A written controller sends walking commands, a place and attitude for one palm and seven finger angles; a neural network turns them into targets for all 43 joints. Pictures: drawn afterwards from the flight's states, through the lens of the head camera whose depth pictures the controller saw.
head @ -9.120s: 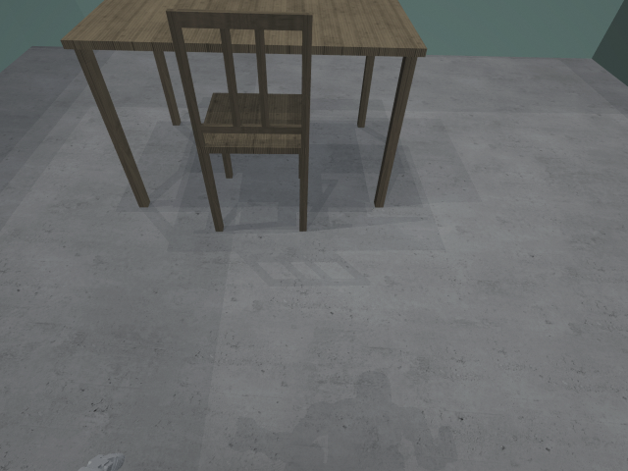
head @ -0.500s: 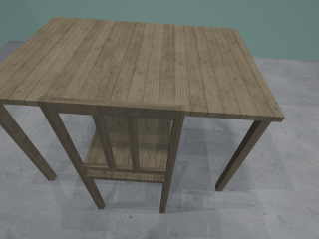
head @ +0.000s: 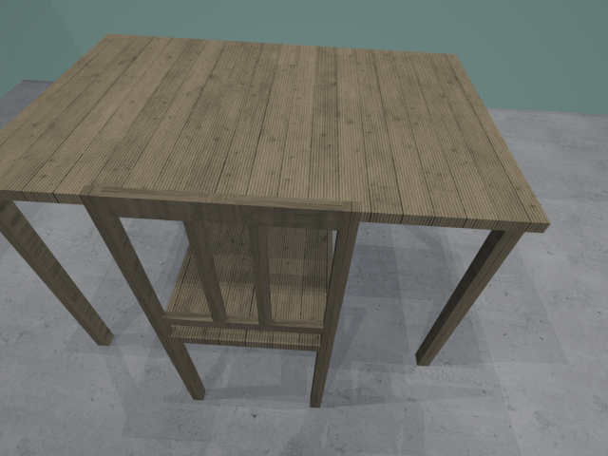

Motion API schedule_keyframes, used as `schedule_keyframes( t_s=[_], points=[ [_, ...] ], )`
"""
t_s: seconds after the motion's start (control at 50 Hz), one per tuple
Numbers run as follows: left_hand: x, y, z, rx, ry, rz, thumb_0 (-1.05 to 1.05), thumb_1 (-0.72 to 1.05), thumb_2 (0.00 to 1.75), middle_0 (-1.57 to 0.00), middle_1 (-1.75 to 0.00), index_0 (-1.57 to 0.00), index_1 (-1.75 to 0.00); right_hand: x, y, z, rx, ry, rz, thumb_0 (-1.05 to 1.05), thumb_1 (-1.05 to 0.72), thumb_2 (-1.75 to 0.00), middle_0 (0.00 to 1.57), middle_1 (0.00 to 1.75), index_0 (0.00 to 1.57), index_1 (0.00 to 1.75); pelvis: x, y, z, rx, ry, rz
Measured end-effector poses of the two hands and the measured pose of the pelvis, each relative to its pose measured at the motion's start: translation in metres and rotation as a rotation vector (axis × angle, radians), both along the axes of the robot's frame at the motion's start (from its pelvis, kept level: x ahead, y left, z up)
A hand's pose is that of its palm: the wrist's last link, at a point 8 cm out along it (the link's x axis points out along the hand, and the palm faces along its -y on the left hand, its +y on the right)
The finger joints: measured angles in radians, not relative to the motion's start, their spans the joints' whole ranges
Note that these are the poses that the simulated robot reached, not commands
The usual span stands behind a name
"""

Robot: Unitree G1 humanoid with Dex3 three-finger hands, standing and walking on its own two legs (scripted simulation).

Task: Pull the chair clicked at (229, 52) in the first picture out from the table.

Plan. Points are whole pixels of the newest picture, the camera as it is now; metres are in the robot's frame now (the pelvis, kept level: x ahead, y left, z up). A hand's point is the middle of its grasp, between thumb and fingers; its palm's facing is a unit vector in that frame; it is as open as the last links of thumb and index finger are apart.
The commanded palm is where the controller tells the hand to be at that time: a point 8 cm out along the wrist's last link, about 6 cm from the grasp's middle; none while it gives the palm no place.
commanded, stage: look again from close up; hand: left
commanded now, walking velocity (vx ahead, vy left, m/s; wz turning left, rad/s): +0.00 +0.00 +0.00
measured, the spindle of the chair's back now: (208, 276) +0.43 +0.20 -0.09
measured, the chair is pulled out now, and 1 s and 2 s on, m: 0.00 0.00 0.00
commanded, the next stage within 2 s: none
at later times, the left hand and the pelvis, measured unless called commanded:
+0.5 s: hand out of the picture -0.04 +0.15 -0.18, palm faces +0.04 -0.99 -0.15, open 7.4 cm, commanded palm none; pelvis -0.01 +0.00 +0.00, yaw +0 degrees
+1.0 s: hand out of the picture -0.04 +0.15 -0.18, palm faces +0.05 -0.99 -0.15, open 7.4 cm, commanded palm none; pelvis -0.02 +0.00 +0.00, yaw +0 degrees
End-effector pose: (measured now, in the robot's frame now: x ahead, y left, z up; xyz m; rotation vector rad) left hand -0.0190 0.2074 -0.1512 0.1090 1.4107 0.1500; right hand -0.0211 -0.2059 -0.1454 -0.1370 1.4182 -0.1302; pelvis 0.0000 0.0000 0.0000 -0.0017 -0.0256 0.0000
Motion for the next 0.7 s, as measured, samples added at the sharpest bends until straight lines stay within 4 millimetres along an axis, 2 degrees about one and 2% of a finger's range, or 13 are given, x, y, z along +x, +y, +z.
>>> schedule_keyframes(
  t_s=[0.38,0.7],
  points=[
    [-0.022,-0.006,0.001,-0.010,0.027,0.008,0.01,0.91,0.89,-0.19,-0.30,-0.20,-0.30,-0.014,0.000,0.001,0.007,0.012,-0.006,0.00,-0.91,-0.90,0.20,0.30,0.20,0.30,-0.009,-0.002,0.001,0.000,-0.004,0.001],
    [-0.028,-0.011,0.000,-0.018,0.024,0.008,0.01,0.91,0.89,-0.19,-0.30,-0.20,-0.30,-0.019,0.000,0.001,0.011,0.017,-0.014,0.00,-0.91,-0.90,0.20,0.30,0.20,0.30,-0.013,-0.004,0.001,-0.002,-0.003,0.001]
  ],
)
